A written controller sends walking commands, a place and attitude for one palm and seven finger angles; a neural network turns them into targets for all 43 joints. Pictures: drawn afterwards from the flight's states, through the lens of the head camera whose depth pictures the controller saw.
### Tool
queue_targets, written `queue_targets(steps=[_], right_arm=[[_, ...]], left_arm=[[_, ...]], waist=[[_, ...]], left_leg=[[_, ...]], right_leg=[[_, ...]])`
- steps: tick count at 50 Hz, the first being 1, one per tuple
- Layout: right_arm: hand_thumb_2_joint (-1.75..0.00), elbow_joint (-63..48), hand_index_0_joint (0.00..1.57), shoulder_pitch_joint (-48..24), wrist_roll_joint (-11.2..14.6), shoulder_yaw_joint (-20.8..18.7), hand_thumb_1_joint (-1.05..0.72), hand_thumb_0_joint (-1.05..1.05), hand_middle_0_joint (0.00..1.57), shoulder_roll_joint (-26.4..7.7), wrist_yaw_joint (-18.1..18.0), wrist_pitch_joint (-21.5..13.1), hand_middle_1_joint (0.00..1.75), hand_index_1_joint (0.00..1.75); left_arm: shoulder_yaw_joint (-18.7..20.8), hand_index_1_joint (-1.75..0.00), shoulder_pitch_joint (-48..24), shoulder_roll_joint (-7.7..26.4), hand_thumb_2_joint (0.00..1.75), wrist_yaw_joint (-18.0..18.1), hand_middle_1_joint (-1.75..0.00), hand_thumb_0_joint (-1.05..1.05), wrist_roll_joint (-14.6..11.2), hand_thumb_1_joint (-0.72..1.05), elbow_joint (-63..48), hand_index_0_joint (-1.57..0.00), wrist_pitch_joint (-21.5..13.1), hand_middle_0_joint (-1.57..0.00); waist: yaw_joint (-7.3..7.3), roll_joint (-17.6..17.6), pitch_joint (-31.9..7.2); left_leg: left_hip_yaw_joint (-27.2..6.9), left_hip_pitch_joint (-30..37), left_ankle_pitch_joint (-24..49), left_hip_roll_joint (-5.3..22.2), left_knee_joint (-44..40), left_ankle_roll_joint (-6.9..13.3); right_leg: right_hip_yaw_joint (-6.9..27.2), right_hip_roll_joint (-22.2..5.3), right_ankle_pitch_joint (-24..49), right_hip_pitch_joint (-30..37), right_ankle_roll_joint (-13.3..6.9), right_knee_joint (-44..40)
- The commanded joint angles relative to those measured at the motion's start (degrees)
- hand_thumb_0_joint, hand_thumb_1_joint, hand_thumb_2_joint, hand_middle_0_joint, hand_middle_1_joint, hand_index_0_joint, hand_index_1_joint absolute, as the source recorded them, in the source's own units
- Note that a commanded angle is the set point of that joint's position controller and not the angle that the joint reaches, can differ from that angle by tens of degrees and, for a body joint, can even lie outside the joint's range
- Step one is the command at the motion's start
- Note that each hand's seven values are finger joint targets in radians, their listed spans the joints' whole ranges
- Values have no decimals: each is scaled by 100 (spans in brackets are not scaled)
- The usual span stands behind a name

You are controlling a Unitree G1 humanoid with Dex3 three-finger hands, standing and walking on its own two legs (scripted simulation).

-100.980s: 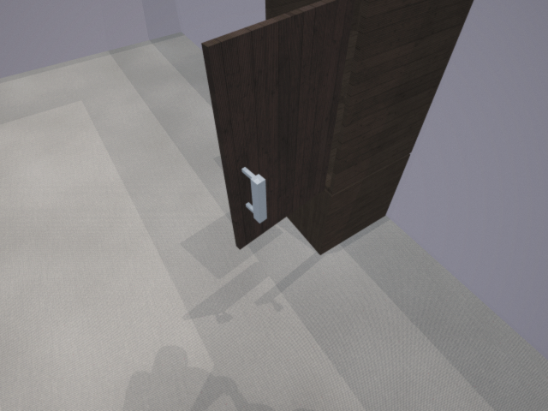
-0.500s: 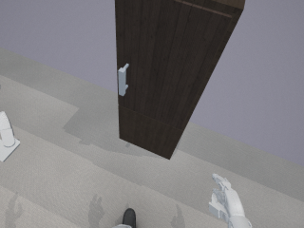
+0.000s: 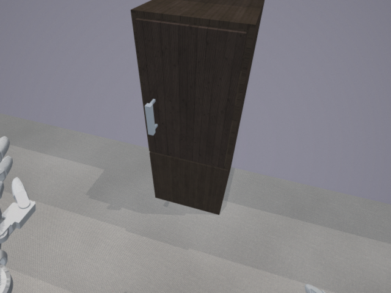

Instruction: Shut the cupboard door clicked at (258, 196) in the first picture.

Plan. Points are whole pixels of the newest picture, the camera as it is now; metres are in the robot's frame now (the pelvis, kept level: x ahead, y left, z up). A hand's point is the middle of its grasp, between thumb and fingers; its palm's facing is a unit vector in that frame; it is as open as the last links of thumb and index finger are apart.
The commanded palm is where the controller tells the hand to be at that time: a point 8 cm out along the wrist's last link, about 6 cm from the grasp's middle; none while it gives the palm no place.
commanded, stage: stop stepping back and stand still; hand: left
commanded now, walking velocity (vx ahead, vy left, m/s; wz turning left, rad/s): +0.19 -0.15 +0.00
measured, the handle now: (152, 116) +0.81 +0.19 -0.10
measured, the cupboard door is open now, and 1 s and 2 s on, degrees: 0 0 0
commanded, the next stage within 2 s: let the arm hang, fingers relaxed in 0.30 s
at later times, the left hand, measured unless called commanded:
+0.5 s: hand (51, 260) +0.19 +0.28 +0.01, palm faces +0.33 -0.86 -0.39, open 7.4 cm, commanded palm none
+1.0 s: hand out of the picture -0.02 +0.20 -0.15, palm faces +0.12 -0.97 -0.23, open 7.3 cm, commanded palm none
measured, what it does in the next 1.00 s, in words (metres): steps on the spot: left foot, then right foot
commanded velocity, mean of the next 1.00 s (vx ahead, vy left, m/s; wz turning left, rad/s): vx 0.04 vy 0.01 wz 0.00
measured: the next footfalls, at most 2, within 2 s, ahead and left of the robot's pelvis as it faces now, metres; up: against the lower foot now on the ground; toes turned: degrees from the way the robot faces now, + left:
left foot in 0.42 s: +0.10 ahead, +0.15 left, +0.00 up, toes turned +8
right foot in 0.58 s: +0.02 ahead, -0.08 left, +0.00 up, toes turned +2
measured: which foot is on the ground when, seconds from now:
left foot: down 0.00-0.18, up 0.20-0.40, down 0.42-0.60, up 0.62-0.76, down 0.78-1.00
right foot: down 0.00-0.44, up 0.46-0.56, down 0.58-1.00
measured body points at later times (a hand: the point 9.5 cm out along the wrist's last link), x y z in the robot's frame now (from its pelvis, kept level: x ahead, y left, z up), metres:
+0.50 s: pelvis -0.01 +0.01 -0.01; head -0.04 -0.01 +0.44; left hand +0.17 +0.32 +0.04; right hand +0.15 -0.24 -0.11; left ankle +0.06 +0.14 -0.72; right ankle -0.07 -0.10 -0.70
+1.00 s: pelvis -0.02 +0.02 +0.02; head -0.02 +0.01 +0.47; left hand -0.03 +0.26 -0.13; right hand +0.03 -0.21 -0.14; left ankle -0.01 +0.12 -0.72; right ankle -0.02 -0.08 -0.72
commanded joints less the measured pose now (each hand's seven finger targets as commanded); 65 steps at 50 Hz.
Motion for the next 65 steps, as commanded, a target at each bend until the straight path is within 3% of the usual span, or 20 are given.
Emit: queue_targets(steps=[1,6,9,10,13,15,19,20,21,22,25,28,30,31,33,37,39,40,51,65], right_arm=[[-90,-1266,20,-951,-132,-183,-90,0,20,-574,-17,-646,30,30],[-90,-1259,20,-733,-138,-199,-90,0,20,-427,44,-482,30,30],[-90,-1170,20,-639,-90,-270,-90,0,20,-414,72,-111,30,30],[-90,-1180,20,-677,-47,-259,-90,0,20,-467,82,-99,30,30],[-90,-1121,20,-678,-4,-145,-90,0,20,-500,74,-163,30,30],[-90,-1010,20,-800,-15,-120,-90,0,20,-494,25,-205,30,30],[-90,-1009,20,-1041,-61,-211,-90,0,20,-605,-100,-419,30,30],[-90,-154,20,-506,-274,-314,-90,0,20,-1234,530,-385,30,30],[-90,-319,20,-89,-199,-290,-90,0,20,-1155,555,-13,30,30],[-90,-340,20,-26,-226,-282,-90,0,20,-1171,499,139,30,30],[-90,-409,20,-479,-389,-173,-90,0,20,-1117,420,240,30,30],[-90,-286,20,-1092,-321,-89,-90,0,20,-900,388,406,30,30],[-90,-234,20,-1054,-210,-76,-90,0,20,-413,438,566,30,30],[-90,-95,20,-979,-229,-113,-90,0,20,-577,463,605,30,30],[-90,368,20,-878,-248,-130,-90,0,20,-375,424,599,30,30],[-90,935,20,-160,-207,-128,-90,0,20,-52,421,494,30,30],[-90,1192,20,-43,-200,-117,-90,0,20,-255,342,349,30,30],[-90,1270,20,-57,-191,-114,-90,0,20,-295,296,360,30,30],[-90,2082,20,14,-149,1,-90,0,20,-146,253,469,30,30],[-90,2376,20,391,-154,15,-90,0,20,76,229,445,30,30]], left_arm=[[1328,-30,-54,2125,90,106,-30,0,58,90,-3538,-20,-904,-20],[1661,-30,1526,1839,90,143,-30,0,-24,90,-2635,-20,-734,-20],[1397,-30,1279,1521,90,162,-30,0,-69,90,-1890,-20,-527,-20],[1366,-30,1045,1526,90,184,-30,0,-44,90,-1704,-20,-549,-20],[850,-30,541,1144,90,134,-30,0,11,90,-581,-20,-547,-20],[448,-30,-366,1035,90,101,-30,0,118,90,-298,-20,-532,-20],[-183,-30,-1776,970,90,116,-30,0,209,90,-1040,-20,-557,-20],[-1527,-30,-430,114,90,-666,-30,0,697,90,2759,-20,408,-20],[-1650,-30,135,-302,90,-826,-30,0,521,90,2831,-20,791,-20],[-1708,-30,-21,-595,90,-819,-30,0,495,90,2777,-20,903,-20],[-1820,-30,-524,-409,90,-863,-30,0,515,90,3415,-20,930,-20],[-1785,-30,-133,-82,90,-904,-30,0,508,90,4683,-20,859,-20],[-1764,-30,-332,562,90,-884,-30,0,553,90,5152,-20,772,-20],[-1811,-30,-809,670,90,-859,-30,0,543,90,5246,-20,786,-20],[-1875,-30,-1107,122,90,-821,-30,0,529,90,5763,-20,712,-20],[-1845,-30,-775,-278,90,-725,-30,0,524,90,6344,-20,595,-20],[-1927,-30,-457,-515,90,-690,-30,0,433,90,6649,-20,597,-20],[-1968,-30,-464,-584,90,-664,-30,0,437,90,6763,-20,620,-20],[-2100,-30,-458,-544,90,-748,-30,0,442,90,7921,-20,756,-20],[-2128,-30,-97,-823,90,-723,-30,0,453,90,8322,-20,745,-20]], waist=[[202,1803,-344],[203,2004,-736],[179,-518,14],[200,-820,335],[152,-792,620],[153,-951,878],[183,-764,947],[-244,95,923],[13,905,-69],[35,1341,34],[134,786,86],[583,50,-302],[452,-1223,-27],[319,-918,166],[158,-135,723],[140,98,-161],[295,236,-683],[294,188,-620],[260,120,984],[242,203,988]], left_leg=[[-2284,631,-2386,1184,-2678,238],[-600,-263,-2310,582,-1605,-110],[-114,-1487,-1092,184,1471,-223],[-244,-2042,-1068,247,2165,-212],[-358,-2015,-950,481,1891,-153],[-13,-862,-678,411,1023,-52],[292,735,-93,177,33,56],[-330,989,2428,762,332,244],[-1278,1228,3439,1314,-197,721],[-1840,970,3940,1838,-775,1129],[-2096,197,1772,1769,-1259,1119],[-986,-734,-341,966,-727,469],[-231,-780,-1621,-118,770,-168],[-301,-422,-1678,-29,1280,-177],[-373,-516,-1086,45,1530,-140],[-305,403,163,168,-543,-111],[-661,1530,2892,676,-683,86],[-618,1630,2932,788,-606,149],[-604,1022,-15,606,-1795,113],[-596,909,-528,553,-1970,143]], right_leg=[[-137,500,-33,-769,-119,251],[-367,410,-176,284,-459,-988],[2381,-1435,-1094,-362,-1354,-2357],[2554,-1707,22,-238,-1517,-2406],[1654,-1399,1845,-200,-1225,-1706],[855,-1071,1878,-1044,-897,-1645],[464,-770,1371,-1717,-598,-1571],[-534,-895,3067,-2506,-256,554],[-371,-200,1800,-2032,-4,1714],[-334,75,-735,-2166,44,2418],[183,-4,-915,-1988,-14,2439],[133,-22,741,-162,-54,-50],[2472,-1515,-509,-1153,-656,-2252],[2553,-1712,-1007,-1725,-1030,-2512],[2114,-1343,1012,-1544,-1134,-2111],[825,-867,4840,-1,-838,-672],[441,-393,4091,-203,-422,-571],[422,-330,3552,-270,-372,-844],[512,-266,1530,-645,-350,-1831],[520,-258,1413,-786,-340,-1749]])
